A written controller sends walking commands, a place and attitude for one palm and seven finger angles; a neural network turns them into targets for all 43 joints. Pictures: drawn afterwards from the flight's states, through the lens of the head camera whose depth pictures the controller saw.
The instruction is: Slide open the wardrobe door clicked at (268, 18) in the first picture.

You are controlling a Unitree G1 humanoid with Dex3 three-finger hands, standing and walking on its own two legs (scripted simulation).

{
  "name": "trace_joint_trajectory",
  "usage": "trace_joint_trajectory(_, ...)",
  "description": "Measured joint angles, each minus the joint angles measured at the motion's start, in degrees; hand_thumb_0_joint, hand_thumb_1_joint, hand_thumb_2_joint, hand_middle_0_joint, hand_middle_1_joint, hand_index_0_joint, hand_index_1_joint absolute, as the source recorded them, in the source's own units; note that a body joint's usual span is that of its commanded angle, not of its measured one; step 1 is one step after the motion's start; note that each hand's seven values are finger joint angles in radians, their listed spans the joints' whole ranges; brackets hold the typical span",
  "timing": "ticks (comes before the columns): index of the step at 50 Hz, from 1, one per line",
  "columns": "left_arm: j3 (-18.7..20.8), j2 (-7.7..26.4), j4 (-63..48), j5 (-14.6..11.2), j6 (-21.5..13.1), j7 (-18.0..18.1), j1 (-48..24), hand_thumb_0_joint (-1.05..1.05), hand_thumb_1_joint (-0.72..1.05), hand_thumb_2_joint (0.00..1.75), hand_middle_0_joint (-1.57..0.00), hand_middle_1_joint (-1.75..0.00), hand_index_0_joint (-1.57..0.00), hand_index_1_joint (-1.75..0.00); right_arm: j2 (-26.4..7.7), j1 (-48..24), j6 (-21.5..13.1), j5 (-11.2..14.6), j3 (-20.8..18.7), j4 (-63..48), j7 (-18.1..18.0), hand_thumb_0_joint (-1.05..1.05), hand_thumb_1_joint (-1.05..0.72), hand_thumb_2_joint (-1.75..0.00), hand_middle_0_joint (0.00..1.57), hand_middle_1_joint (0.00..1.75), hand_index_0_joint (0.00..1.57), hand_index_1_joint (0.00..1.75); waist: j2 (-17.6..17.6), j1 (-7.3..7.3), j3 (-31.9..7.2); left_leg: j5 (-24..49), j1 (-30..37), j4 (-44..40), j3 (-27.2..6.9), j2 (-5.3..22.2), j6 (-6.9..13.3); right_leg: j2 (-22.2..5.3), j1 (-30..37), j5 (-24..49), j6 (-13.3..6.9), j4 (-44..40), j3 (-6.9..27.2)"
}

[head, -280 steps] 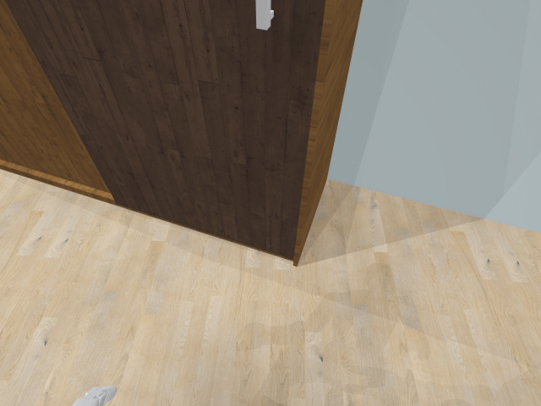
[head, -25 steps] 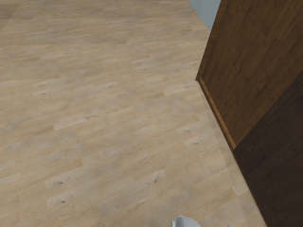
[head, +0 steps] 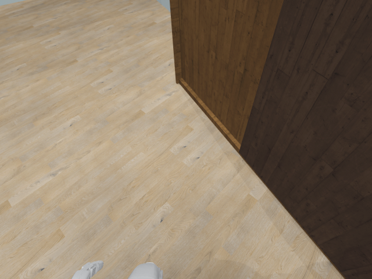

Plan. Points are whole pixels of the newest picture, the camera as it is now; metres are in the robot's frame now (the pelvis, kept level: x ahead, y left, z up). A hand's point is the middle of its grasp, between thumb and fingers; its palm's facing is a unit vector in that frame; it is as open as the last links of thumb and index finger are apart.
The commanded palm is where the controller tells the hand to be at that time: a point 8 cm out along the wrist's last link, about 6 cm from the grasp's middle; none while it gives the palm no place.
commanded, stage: turn to face it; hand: right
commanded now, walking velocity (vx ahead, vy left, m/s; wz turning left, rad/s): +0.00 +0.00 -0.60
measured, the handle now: out of the picture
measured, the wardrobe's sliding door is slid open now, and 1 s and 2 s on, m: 0.00 0.00 0.00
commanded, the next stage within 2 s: take the last steps up to it in 1.44 s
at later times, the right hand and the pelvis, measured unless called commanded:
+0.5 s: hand out of the picture +0.00 -0.21 -0.17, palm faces +0.32 +0.91 -0.24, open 7.4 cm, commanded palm none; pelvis -0.01 +0.01 -0.01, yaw -20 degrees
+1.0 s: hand out of the picture -0.04 -0.26 -0.15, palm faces +0.57 +0.78 -0.25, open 7.4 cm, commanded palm none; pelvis -0.03 -0.02 +0.00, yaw -35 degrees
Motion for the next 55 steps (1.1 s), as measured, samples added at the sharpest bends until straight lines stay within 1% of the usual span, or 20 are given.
trace_joint_trajectory(5,0.56,-0.3,0.96,0.24,0.84,-0.14,1.94,0.01,0.9,0.9,-0.2,-0.3,-0.2,-0.3,1.88,-2.27,-0.6,0.35,0.75,-2.02,-0.2,0.0,-0.9,-0.9,0.2,0.3,0.2,0.3,-1.71,1.52,-0.49,-0.46,4.43,-10.82,-0.47,-2.05,0.79,1.17,-1.11,-0.16,0.82,1.49,3.27)
trace_joint_trajectory(8,1.19,0.05,1.31,-0.11,1.32,-0.22,3.4,0.01,0.9,0.9,-0.21,-0.3,-0.2,-0.3,2.65,-2.26,-1.9,0.42,1.57,-3.63,-0.19,0.0,-0.9,-0.9,0.2,0.3,0.2,0.3,-2.34,1.9,-1.33,5.81,10.39,-24.19,0.08,-2.66,1.7,2.41,-3.28,-1.49,1.9,4.95,5.05)
trace_joint_trajectory(9,1.53,0.37,1.52,-0.3,1.46,-0.24,3.52,0.01,0.9,0.9,-0.21,-0.3,-0.2,-0.3,3.07,-2.3,-2.53,0.13,1.73,-3.8,-0.34,0.0,-0.9,-0.9,0.2,0.3,0.2,0.3,-2.79,1.7,-1.29,6.81,10.58,-24.95,0.44,-2.69,2.86,2.48,-4.85,-4.99,2.55,8.47,5.0)
trace_joint_trajectory(11,2.27,1.2,1.83,-0.13,2.04,-0.18,3.79,0.01,0.9,0.9,-0.2,-0.3,-0.2,-0.3,4.09,-2.21,-2.76,-0.11,2.44,-3.9,-0.42,0.0,-0.9,-0.9,0.2,0.3,0.2,0.3,-3.85,2.25,-0.78,6.07,10.79,-23.34,2.31,-2.09,5.07,2.41,-8.78,-12.65,3.62,19.86,3.57)
trace_joint_trajectory(12,2.52,1.54,2.07,-0.03,2.36,-0.25,3.96,0.01,0.9,0.9,-0.2,-0.3,-0.2,-0.3,4.5,-1.85,-2.75,-0.14,2.6,-3.91,-0.48,0.0,-0.9,-0.9,0.2,0.3,0.2,0.3,-3.87,2.31,-0.7,5.79,11.39,-23.43,3.02,-1.49,5.59,2.16,-10.52,-13.85,4.08,25.65,2.31)
trace_joint_trajectory(14,2.85,2.24,2.54,0.15,2.77,-0.64,4.14,0.01,0.91,0.9,-0.2,-0.3,-0.2,-0.3,5.12,-1.04,-2.64,-0.19,2.81,-3.62,-0.59,0.0,-0.9,-0.9,0.2,0.3,0.2,0.3,-3.9,2.5,-0.53,5.98,13.01,-24.69,4.4,-0.54,5.78,0.7,-13.02,-12.28,5.07,34.55,0.13)
trace_joint_trajectory(16,2.97,2.69,2.86,0.17,3.03,-0.99,4.3,0.01,0.91,0.9,-0.2,-0.3,-0.2,-0.3,5.4,-0.37,-2.53,-0.32,2.96,-3.09,-0.66,0.0,-0.9,-0.9,0.2,0.3,0.21,0.3,-3.55,2.67,-0.4,6.35,14.36,-25.85,5.82,0.46,5.55,-1.08,-13.91,-10.51,5.97,38.1,-1.35)
trace_joint_trajectory(18,2.96,2.9,3.11,0.12,3.36,-1.21,4.27,0.01,0.91,0.9,-0.2,-0.29,-0.2,-0.3,5.41,0.23,-2.43,-0.48,3.0,-2.58,-0.68,0.0,-0.9,-0.9,0.2,0.3,0.21,0.3,-2.86,2.63,-0.2,6.49,15.24,-26.46,7.13,1.56,5.19,-2.67,-13.39,-10.14,6.62,36.98,-2.47)
trace_joint_trajectory(21,2.72,2.99,3.33,0.0,3.67,-1.42,3.72,0.01,0.91,0.9,-0.2,-0.29,-0.2,-0.3,4.89,0.95,-2.2,-0.72,2.94,-1.9,-0.49,0.0,-0.9,-0.9,0.2,0.3,0.21,0.3,-1.67,2.18,0.27,6.26,15.7,-26.36,9.1,3.24,4.44,-4.33,-11.08,-10.83,6.98,30.52,-3.91)
trace_joint_trajectory(25,2.08,2.81,2.8,-0.3,3.1,-1.46,2.32,0.01,0.91,0.9,-0.2,-0.29,-0.2,-0.3,3.2,1.75,-1.81,-0.91,2.26,-1.21,-0.22,0.0,-0.9,-0.9,0.2,0.3,0.21,0.3,0.19,1.02,1.16,5.03,14.87,-23.86,11.48,5.64,2.85,-4.92,-6.33,-11.14,6.43,18.53,-6.19)
trace_joint_trajectory(27,1.78,2.96,1.84,-0.34,2.24,-1.53,2.03,0.01,0.91,0.9,-0.2,-0.29,-0.2,-0.3,2.07,2.5,-1.43,-0.64,1.7,-0.88,-0.09,0.0,-0.9,-0.9,0.2,0.3,0.21,0.3,0.84,0.71,1.02,3.4,13.56,-20.61,12.62,6.99,1.6,-4.7,-2.7,-6.21,5.8,9.64,-7.25)
trace_joint_trajectory(28,1.78,2.69,1.54,-0.23,1.59,-1.5,1.61,0.01,0.91,0.9,-0.2,-0.29,-0.2,-0.3,1.22,2.62,-1.0,-0.37,1.22,-0.62,-0.02,0.0,-0.9,-0.9,0.2,0.3,0.21,0.3,1.89,0.6,1.12,2.08,11.87,-17.22,11.8,7.99,1.37,-3.79,-2.95,-4.74,4.26,8.95,-7.46)
trace_joint_trajectory(29,1.59,2.34,1.2,-0.22,1.05,-1.46,1.09,0.01,0.91,0.9,-0.2,-0.29,-0.2,-0.3,0.42,2.52,-0.35,-0.24,0.73,-0.21,-0.08,0.0,-0.9,-0.9,0.2,0.3,0.21,0.3,2.74,0.21,1.46,-2.21,9.6,-12.38,9.5,7.79,1.14,-3.16,-3.77,-4.92,2.5,10.18,-7.53)
trace_joint_trajectory(31,1.12,1.81,0.63,-0.23,0.01,-0.96,0.64,0.01,0.91,0.9,-0.2,-0.29,-0.2,-0.3,-0.56,2.16,1.02,-0.16,0.12,0.98,-0.49,0.0,-0.9,-0.9,0.2,0.3,0.2,0.3,2.69,-0.03,1.49,-7.04,4.94,-1.99,5.39,5.21,1.02,-3.03,-4.44,-5.42,0.23,10.67,-6.88)
trace_joint_trajectory(33,0.75,1.23,0.24,-0.08,-0.43,-0.26,0.81,0.01,0.91,0.9,-0.2,-0.29,-0.2,-0.3,-1.11,1.6,1.43,-0.13,-0.36,1.85,-0.41,0.0,-0.9,-0.9,0.2,0.3,0.2,0.3,2.19,0.26,1.23,-5.16,1.58,4.99,3.44,3.22,0.93,-2.78,-3.87,-4.12,-0.37,8.24,-5.61)
trace_joint_trajectory(36,0.18,0.49,0.37,-0.1,-0.54,0.25,1.31,0.01,0.91,0.9,-0.2,-0.3,-0.2,-0.3,-1.39,0.84,0.86,-0.19,-0.63,1.67,0.0,0.0,-0.9,-0.9,0.2,0.29,0.2,0.3,1.77,0.23,0.82,-0.2,-0.94,8.07,1.91,1.9,0.54,-1.82,-2.13,-0.97,-0.81,3.18,-3.98)
trace_joint_trajectory(40,-0.08,-0.27,0.75,-0.18,-0.42,0.33,2.09,0.01,0.9,0.9,-0.2,-0.3,-0.2,-0.3,-0.9,-0.08,0.31,-0.19,-0.42,0.74,0.05,0.0,-0.91,-0.9,0.19,0.29,0.2,0.3,1.01,0.37,0.02,2.53,-1.27,6.07,0.53,1.01,-0.1,-0.46,-0.68,1.85,-1.39,-1.17,-1.86)
trace_joint_trajectory(46,0.19,-1.14,1.24,0.01,-0.04,0.2,3.35,0.01,0.9,0.9,-0.2,-0.3,-0.2,-0.3,0.42,-2.33,0.23,0.02,0.05,-0.3,-0.28,0.0,-0.9,-0.9,0.19,0.3,0.2,0.3,0.07,1.59,-0.67,0.89,1.15,-0.64,-0.97,-0.42,-0.27,1.44,-0.73,3.5,-1.41,-2.42,1.67)
trace_joint_trajectory(51,0.83,-0.91,1.75,0.25,0.6,0.19,4.4,0.01,0.9,0.9,-0.21,-0.3,-0.2,-0.3,1.95,-4.39,-0.03,0.33,0.7,-1.55,-0.5,0.0,-0.9,-0.9,0.2,0.3,0.2,0.3,-1.26,2.84,-0.66,-1.0,4.27,-7.92,-1.6,-2.39,0.54,2.58,-2.13,4.14,-0.53,-1.38,4.97)
trace_joint_trajectory(55,1.58,-0.04,2.11,0.2,1.48,0.11,5.34,0.01,0.9,0.9,-0.2,-0.3,-0.2,-0.3,3.22,-4.82,-0.86,0.69,1.41,-2.93,-0.56,0.0,-0.9,-0.9,0.2,0.3,0.2,0.3,-2.75,3.38,-0.95,1.77,9.59,-19.46,-1.51,-4.25,1.69,3.6,-4.08,4.4,0.94,0.39,8.06)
